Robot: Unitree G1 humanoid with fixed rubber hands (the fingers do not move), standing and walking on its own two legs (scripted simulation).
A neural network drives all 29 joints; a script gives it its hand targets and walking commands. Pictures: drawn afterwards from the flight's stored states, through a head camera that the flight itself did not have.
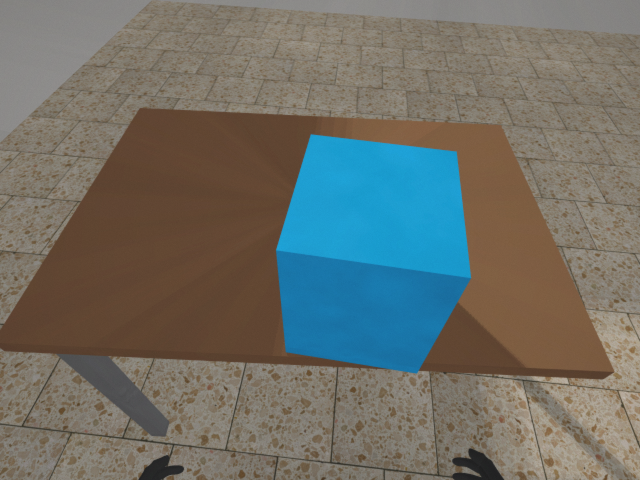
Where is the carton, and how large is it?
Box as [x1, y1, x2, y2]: [276, 134, 470, 373]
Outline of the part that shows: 311,134 276,249 286,351 416,373 470,278 456,152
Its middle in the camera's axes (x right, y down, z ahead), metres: +0.06 +0.03 +0.56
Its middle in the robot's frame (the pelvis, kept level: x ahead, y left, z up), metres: +0.41 -0.06 +0.03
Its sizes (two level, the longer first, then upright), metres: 0.210 0.200 0.250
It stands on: a table, 0.67 m high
